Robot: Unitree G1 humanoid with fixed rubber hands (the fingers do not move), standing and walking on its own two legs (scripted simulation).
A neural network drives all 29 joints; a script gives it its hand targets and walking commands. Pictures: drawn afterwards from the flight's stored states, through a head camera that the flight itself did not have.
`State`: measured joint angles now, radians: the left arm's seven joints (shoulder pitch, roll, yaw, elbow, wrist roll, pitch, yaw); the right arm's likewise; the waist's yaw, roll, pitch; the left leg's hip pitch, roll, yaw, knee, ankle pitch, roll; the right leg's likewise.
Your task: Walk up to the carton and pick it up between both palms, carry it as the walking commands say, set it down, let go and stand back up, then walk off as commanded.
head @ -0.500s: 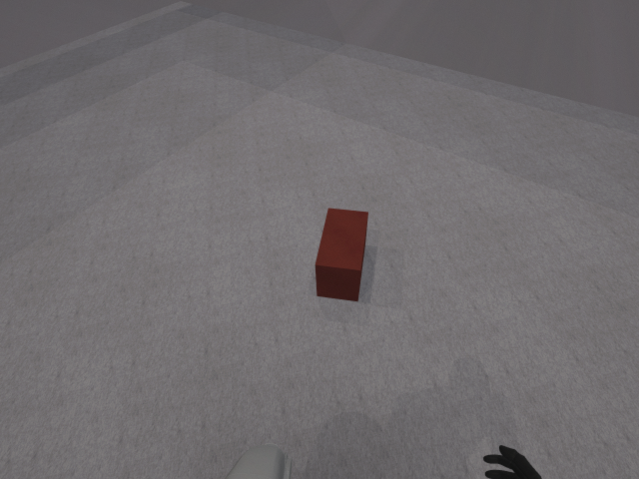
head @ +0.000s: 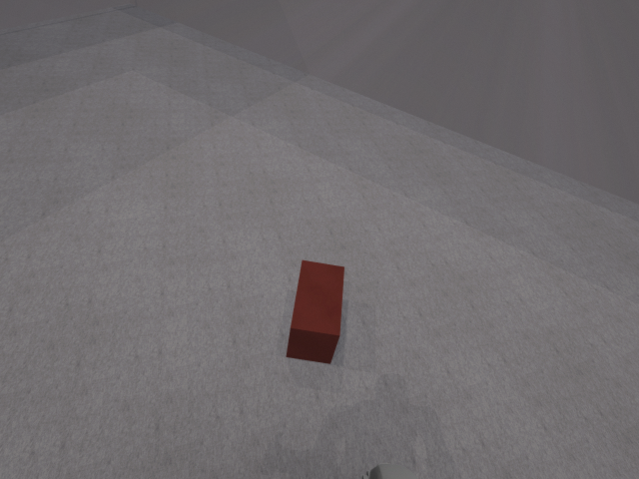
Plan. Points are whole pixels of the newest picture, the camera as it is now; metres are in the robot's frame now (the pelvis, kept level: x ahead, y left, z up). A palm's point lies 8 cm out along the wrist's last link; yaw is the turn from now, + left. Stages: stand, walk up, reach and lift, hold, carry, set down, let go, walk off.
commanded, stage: walk up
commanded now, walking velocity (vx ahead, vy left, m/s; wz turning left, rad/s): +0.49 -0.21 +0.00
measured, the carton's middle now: (315, 310) +0.82 -0.07 -0.69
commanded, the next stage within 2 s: none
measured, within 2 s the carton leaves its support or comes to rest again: neither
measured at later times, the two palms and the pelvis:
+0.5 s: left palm (218, 364) +0.33 +0.16 -0.14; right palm (518, 420) +0.26 -0.34 -0.14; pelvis +0.22 -0.09 -0.03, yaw +0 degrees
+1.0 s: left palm (208, 308) +0.43 +0.19 -0.14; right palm (483, 313) +0.44 -0.32 -0.09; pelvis +0.37 -0.05 +0.00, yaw +1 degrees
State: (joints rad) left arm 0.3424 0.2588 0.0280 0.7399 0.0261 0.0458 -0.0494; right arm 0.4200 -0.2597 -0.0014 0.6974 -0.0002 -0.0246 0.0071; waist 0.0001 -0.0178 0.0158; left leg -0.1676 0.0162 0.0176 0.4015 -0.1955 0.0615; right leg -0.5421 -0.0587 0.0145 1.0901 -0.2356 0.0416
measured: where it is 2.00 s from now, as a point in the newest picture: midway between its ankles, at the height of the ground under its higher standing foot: (336, 454)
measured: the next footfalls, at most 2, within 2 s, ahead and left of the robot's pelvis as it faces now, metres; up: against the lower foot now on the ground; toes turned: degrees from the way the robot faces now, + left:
right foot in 0.40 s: +0.32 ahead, -0.21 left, +0.00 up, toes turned -4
left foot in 0.74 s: +0.43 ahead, +0.02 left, +0.00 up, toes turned +3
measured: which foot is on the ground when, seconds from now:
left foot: down 0.00-0.40, up 0.42-0.72, down 0.74-1.00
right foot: up 0.00-0.38, down 0.40-0.76, up 0.78-1.00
